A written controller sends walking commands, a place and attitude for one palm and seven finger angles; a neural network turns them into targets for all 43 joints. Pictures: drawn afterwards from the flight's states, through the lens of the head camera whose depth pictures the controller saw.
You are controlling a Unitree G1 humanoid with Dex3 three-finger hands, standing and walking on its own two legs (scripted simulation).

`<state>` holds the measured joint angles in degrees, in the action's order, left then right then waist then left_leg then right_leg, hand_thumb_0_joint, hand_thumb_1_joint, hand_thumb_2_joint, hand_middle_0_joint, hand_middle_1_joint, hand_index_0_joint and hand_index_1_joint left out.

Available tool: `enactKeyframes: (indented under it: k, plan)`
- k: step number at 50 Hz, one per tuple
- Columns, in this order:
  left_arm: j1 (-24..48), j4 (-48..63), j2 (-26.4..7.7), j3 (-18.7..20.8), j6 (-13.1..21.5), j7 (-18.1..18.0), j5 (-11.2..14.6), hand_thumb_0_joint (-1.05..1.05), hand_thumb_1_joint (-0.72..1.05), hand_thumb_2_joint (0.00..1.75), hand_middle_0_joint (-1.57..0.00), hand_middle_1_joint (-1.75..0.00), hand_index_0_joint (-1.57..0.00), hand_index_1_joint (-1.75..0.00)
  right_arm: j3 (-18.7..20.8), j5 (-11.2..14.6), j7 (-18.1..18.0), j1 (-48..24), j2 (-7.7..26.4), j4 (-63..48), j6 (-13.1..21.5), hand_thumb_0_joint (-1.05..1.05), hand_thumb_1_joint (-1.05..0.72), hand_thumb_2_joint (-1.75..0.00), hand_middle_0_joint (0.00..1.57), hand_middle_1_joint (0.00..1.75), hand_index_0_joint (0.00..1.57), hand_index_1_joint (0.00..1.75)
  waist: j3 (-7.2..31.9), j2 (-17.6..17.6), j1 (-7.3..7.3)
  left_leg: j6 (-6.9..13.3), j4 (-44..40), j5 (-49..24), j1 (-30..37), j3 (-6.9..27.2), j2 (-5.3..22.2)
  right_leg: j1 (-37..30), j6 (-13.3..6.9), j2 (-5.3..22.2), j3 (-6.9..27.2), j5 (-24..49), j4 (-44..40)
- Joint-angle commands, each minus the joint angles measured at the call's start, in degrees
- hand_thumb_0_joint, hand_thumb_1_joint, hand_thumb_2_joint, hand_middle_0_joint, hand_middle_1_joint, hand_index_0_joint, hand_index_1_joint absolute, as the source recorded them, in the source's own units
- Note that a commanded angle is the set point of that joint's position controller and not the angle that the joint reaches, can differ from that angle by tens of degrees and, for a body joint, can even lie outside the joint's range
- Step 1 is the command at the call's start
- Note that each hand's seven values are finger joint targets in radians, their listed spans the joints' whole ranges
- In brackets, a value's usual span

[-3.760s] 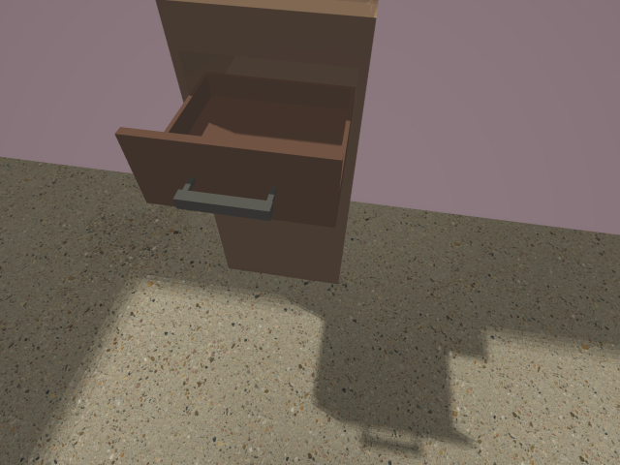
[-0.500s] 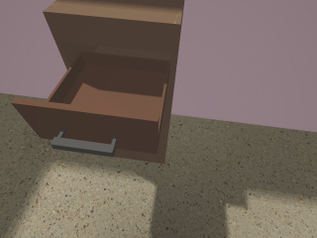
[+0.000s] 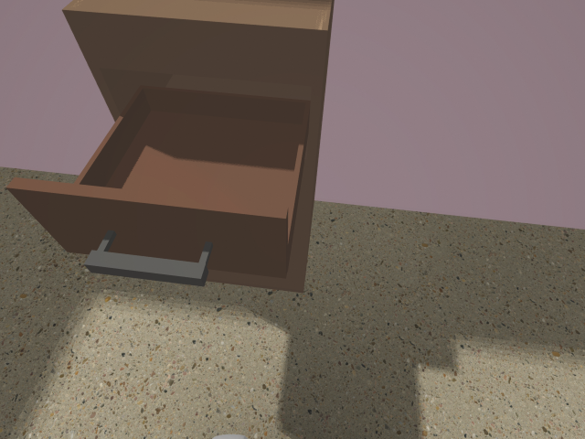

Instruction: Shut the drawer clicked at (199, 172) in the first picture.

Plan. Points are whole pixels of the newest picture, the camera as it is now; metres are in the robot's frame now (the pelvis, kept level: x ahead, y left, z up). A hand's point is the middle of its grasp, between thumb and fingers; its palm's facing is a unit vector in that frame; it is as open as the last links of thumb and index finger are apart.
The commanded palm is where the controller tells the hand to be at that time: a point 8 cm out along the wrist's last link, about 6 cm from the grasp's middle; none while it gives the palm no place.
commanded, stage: come to a stop and stand still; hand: left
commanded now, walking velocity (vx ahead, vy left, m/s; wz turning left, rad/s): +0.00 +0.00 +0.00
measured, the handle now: (153, 255) +0.35 +0.24 +0.01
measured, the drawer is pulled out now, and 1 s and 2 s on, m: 0.30 0.30 0.30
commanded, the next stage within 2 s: look again from close up in 0.50 s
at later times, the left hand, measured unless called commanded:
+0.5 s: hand out of the picture +0.01 +0.20 -0.15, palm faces -0.04 -0.97 -0.25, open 7.4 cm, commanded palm none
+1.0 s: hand out of the picture -0.08 +0.17 -0.16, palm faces -0.01 -0.98 -0.18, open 7.3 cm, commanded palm none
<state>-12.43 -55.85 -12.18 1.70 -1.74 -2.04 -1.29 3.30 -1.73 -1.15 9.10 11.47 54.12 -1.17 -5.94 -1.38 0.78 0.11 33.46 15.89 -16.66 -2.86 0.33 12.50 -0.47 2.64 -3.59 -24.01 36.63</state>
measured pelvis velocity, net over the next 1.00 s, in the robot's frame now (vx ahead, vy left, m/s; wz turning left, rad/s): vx -0.05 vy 0.01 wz -0.03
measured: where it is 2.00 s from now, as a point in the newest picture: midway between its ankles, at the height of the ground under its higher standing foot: outside the picture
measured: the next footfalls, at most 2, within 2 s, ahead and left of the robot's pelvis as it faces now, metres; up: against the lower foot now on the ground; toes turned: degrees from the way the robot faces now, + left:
none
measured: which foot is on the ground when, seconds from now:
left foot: down 0.00-1.00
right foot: down 0.00-1.00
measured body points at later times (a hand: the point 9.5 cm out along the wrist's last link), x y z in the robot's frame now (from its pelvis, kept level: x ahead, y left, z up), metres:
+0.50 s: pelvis -0.04 +0.01 +0.01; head -0.04 +0.00 +0.46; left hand +0.01 +0.25 -0.13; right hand -0.02 -0.23 -0.15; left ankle +0.01 +0.12 -0.73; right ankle -0.04 -0.11 -0.73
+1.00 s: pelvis -0.05 +0.01 +0.01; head -0.05 +0.01 +0.46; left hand -0.08 +0.22 -0.14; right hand -0.07 -0.20 -0.15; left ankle +0.01 +0.12 -0.73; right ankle -0.04 -0.11 -0.73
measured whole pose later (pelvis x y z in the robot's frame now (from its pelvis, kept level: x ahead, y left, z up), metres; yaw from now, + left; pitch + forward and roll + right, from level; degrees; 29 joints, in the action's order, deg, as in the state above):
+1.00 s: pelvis -0.05 +0.01 +0.01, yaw -2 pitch -2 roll +0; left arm -20.9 -63.3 -7.0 -1.1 0.2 -1.9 -1.1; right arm 1.1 -0.8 -0.8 17.6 7.6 64.2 -0.1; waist -1.4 0.8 -0.4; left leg 0.7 24.5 7.7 -15.0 -4.4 1.3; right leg 11.6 0.1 0.9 -1.3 -13.8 27.2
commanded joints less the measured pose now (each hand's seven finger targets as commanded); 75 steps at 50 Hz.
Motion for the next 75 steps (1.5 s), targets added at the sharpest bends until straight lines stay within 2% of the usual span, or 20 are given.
enactKeyframes:
  k: [1, 2, 3, 4, 6, 7, 9, 11, 13, 19, 36, 37, 48, 51, 59, 61, 65, 69, 72, 75]
  plan:
    - [-5.5, 6.0, -5.5, 0.8, 1.7, -0.7, -0.2, 0.00, 0.90, 0.90, -0.20, -0.30, -0.20, -0.30, 1.4, 0.2, -1.3, 2.8, 7.5, -7.7, 1.4, 0.00, -0.90, -0.90, 0.20, 0.30, 0.20, 0.30, 13.3, 12.8, -0.02, 5.1, -1.9, -33.3, 9.4, 10.4, 10.4, 5.4, -1.1, -0.6, 2.6, 4.8, -5.0]
    - [-6.1, 5.8, -6.1, 0.6, 2.0, -0.6, -0.2, 0.00, 0.90, 0.90, -0.20, -0.30, -0.20, -0.30, 0.8, 0.4, -1.0, 2.4, 6.7, -8.3, 1.5, 0.00, -0.90, -0.90, 0.20, 0.30, 0.20, 0.30, 11.3, 3.8, 0.33, 3.4, 1.0, -28.5, 5.1, 8.2, 7.6, 2.0, -1.7, 1.2, 5.5, 17.4, -8.3]
    - [-5.4, 6.0, -7.6, 1.0, 2.3, -0.7, -0.3, 0.00, 0.90, 0.90, -0.20, -0.30, -0.20, -0.30, 0.9, 0.5, -0.8, 3.0, 5.8, -8.8, 1.5, 0.00, -0.90, -0.90, 0.20, 0.30, 0.20, 0.30, 8.8, -4.6, -0.50, 1.4, 2.2, -18.5, 0.8, 4.6, 4.4, 1.2, -3.1, 5.2, 9.8, 26.0, -8.8]
    - [-3.7, 6.5, -8.5, 1.1, 2.4, -0.7, -0.2, 0.00, 0.90, 0.90, -0.20, -0.30, -0.20, -0.30, 0.6, 0.5, -0.5, 3.8, 5.0, -8.5, 1.2, 0.00, -0.90, -0.90, 0.20, 0.30, 0.20, 0.30, 6.6, -8.1, -1.47, 0.5, 1.0, -8.8, -1.3, 2.8, 2.7, 1.7, -4.5, 8.2, 11.6, 27.6, -9.7]
    - [-2.1, 7.4, -9.2, 1.0, 2.4, -0.7, -0.2, 0.00, 0.90, 0.90, -0.20, -0.30, -0.20, -0.30, 0.5, 0.3, -0.3, 5.3, 4.3, -7.4, 1.1, 0.00, -0.90, -0.90, 0.20, 0.30, 0.20, 0.30, 5.8, -4.5, -2.10, 0.5, -1.4, -6.3, 1.3, 2.4, 2.1, 4.6, -4.8, 7.9, 11.0, 22.1, -9.9]
    - [-2.5, 7.5, -8.4, 0.5, 2.2, -0.6, -0.2, 0.00, 0.90, 0.90, -0.20, -0.30, -0.20, -0.30, 0.2, 0.3, -0.1, 5.7, 4.4, -6.7, 1.4, 0.00, -0.90, -0.90, 0.20, 0.30, 0.20, 0.30, 6.1, -2.3, -1.84, 0.8, -3.3, -10.6, 2.8, 2.4, 2.6, 3.9, -4.1, 6.2, 9.6, 22.9, -8.5]
    - [-3.1, 7.1, -8.2, 0.3, 1.9, -0.6, 0.1, 0.00, 0.90, 0.90, -0.20, -0.30, -0.20, -0.30, 0.2, 0.3, -0.1, 5.7, 5.5, -6.1, 1.7, 0.00, -0.90, -0.90, 0.20, 0.30, 0.20, 0.30, 6.3, 1.3, -1.30, 1.6, -4.7, -14.3, 4.0, 4.3, 4.3, 4.3, -2.3, 3.7, 7.1, 17.2, -7.6]
    - [-3.2, 6.8, -8.0, 0.1, 1.7, -0.4, 0.2, 0.00, 0.90, 0.90, -0.20, -0.30, -0.20, -0.30, 0.2, 0.4, 0.0, 4.9, 6.6, -5.8, 1.7, 0.00, -0.90, -0.90, 0.20, 0.30, 0.20, 0.30, 4.4, 2.4, -0.85, 2.2, -7.2, -9.6, 1.8, 5.9, 5.2, 4.6, -1.6, 2.4, 6.6, 10.2, -8.9]
    - [-3.9, 6.5, -7.1, -0.3, 1.5, -0.4, 0.2, 0.00, 0.90, 0.90, -0.20, -0.30, -0.20, -0.30, -0.2, 0.4, 0.2, 5.4, 6.2, -4.8, 1.6, 0.00, -0.90, -0.90, 0.20, 0.30, 0.20, 0.30, 3.0, 0.3, -0.63, 2.3, -8.6, -5.5, 0.8, 5.7, 5.0, 4.6, -1.6, 2.1, 6.9, 7.2, -10.3]
    - [-4.7, 4.8, -6.6, -0.5, 1.6, -0.1, 0.3, 0.00, 0.90, 0.90, -0.20, -0.30, -0.20, -0.30, -0.7, 0.4, 0.4, 6.8, 5.7, -2.0, 1.5, 0.00, -0.90, -0.90, 0.20, 0.30, 0.20, 0.30, 3.2, 0.7, -0.92, 1.9, -11.6, 0.7, 1.5, 5.8, 4.7, 5.2, -1.6, 2.4, 7.4, 3.4, -13.1]
    - [-9.6, -4.0, -2.8, -1.4, 2.5, -0.2, 0.5, 0.00, 0.90, 0.90, -0.20, -0.30, -0.20, -0.30, -1.5, 1.1, 0.1, 10.9, 3.6, 6.6, 1.6, 0.00, -0.90, -0.90, 0.20, 0.30, 0.20, 0.30, 0.7, 2.6, -1.49, 1.0, -15.3, 2.2, 4.0, 5.4, 5.2, 6.5, -1.1, 2.5, 8.1, 2.3, -17.7]
    - [-9.9, -4.0, -2.7, -1.4, 2.5, -0.2, 0.3, 0.00, 0.90, 0.90, -0.20, -0.30, -0.20, -0.30, -1.4, 1.1, 0.1, 11.1, 3.3, 6.9, 1.6, 0.00, -0.90, -0.90, 0.20, 0.30, 0.20, 0.30, 0.6, 1.3, -1.27, 1.0, -15.2, 2.0, 4.0, 5.3, 5.3, 6.2, -1.0, 2.4, 7.7, 2.8, -17.8]
    - [-12.0, -5.9, -0.4, -1.5, 2.8, -0.5, 0.2, 0.00, 0.90, 0.90, -0.20, -0.30, -0.20, -0.30, -1.3, 1.1, 0.0, 12.1, 1.7, 8.7, 1.6, 0.00, -0.90, -0.90, 0.20, 0.30, 0.20, 0.30, -0.1, 0.4, -1.36, 1.0, -15.4, 2.4, 3.5, 5.3, 5.4, 7.4, -0.9, 2.4, 7.6, 2.4, -17.9]
    - [-12.4, -5.9, -0.1, -1.4, 2.7, -0.5, 0.2, 0.00, 0.90, 0.90, -0.20, -0.30, -0.20, -0.30, -1.3, 1.1, 0.0, 12.2, 1.5, 8.7, 1.5, 0.00, -0.90, -0.90, 0.20, 0.30, 0.20, 0.30, -0.4, 1.9, -1.34, 0.9, -15.7, 3.6, 3.0, 5.7, 5.4, 7.8, -0.9, 2.2, 7.5, 1.9, -17.7]
    - [-12.7, -5.8, 0.5, -1.3, 2.9, -0.6, 0.2, 0.00, 0.90, 0.90, -0.20, -0.30, -0.20, -0.30, -1.4, 1.1, -0.1, 12.1, 1.0, 8.8, 1.7, 0.00, -0.90, -0.90, 0.20, 0.30, 0.20, 0.30, 0.3, 1.6, -1.24, 1.0, -15.4, 1.5, 3.6, 5.6, 5.4, 7.1, -1.0, 2.2, 7.6, 4.3, -17.2]
    - [-13.0, -6.0, 0.3, -1.1, 3.0, -0.5, 0.1, 0.00, 0.90, 0.90, -0.20, -0.30, -0.20, -0.30, -1.4, 0.9, -0.1, 12.8, 1.3, 9.1, 1.6, 0.00, -0.90, -0.90, 0.20, 0.30, 0.20, 0.30, 1.5, 1.6, -1.18, 1.0, -15.0, 4.5, 4.2, 5.1, 4.8, 6.5, -1.1, 2.2, 7.6, 0.3, -17.4]
    - [-13.3, -5.3, -0.8, -0.1, 2.3, -0.1, -0.4, 0.00, 0.90, 0.90, -0.20, -0.30, -0.20, -0.30, -1.1, 0.5, 0.3, 12.9, 1.2, 8.3, 0.9, 0.00, -0.90, -0.90, 0.20, 0.30, 0.20, 0.30, -2.4, -0.5, -0.54, 1.3, -12.4, 11.9, -0.1, 3.9, 3.3, 9.0, -2.2, 3.3, 9.8, -11.9, -19.0]
    - [-12.8, -4.5, -2.3, 0.8, 2.3, 0.1, 0.0, 0.00, 0.90, 0.90, -0.20, -0.30, -0.20, -0.30, -1.4, 0.4, 0.4, 14.3, -0.1, 7.1, 1.1, 0.00, -0.90, -0.90, 0.20, 0.30, 0.20, 0.30, -2.8, -3.5, -1.12, 1.0, -5.2, 6.6, -0.5, 0.6, 0.9, 9.1, -4.7, 6.6, 14.0, -13.5, -20.6]
    - [-12.2, -3.8, -2.3, 1.2, 2.3, 0.3, -0.1, 0.00, 0.90, 0.90, -0.20, -0.30, -0.20, -0.30, -1.3, 0.5, 0.4, 15.6, 0.3, 6.7, 1.6, 0.00, -0.90, -0.90, 0.20, 0.30, 0.20, 0.30, -2.8, -1.8, -1.53, 1.4, -5.8, 6.9, 0.6, 0.9, 1.3, 9.2, -5.0, 5.9, 12.1, -11.3, -17.6]
    - [-11.8, -3.4, -1.0, 1.0, 2.3, 0.6, -0.4, 0.00, 0.90, 0.90, -0.20, -0.30, -0.20, -0.30, -1.1, 0.5, 0.2, 17.2, 2.4, 6.7, 2.1, 0.00, -0.90, -0.90, 0.20, 0.30, 0.20, 0.30, -3.9, 4.2, -1.73, 3.1, -12.3, 11.8, 1.7, 6.9, 4.8, 10.3, -3.6, 2.2, 6.8, -7.6, -9.9]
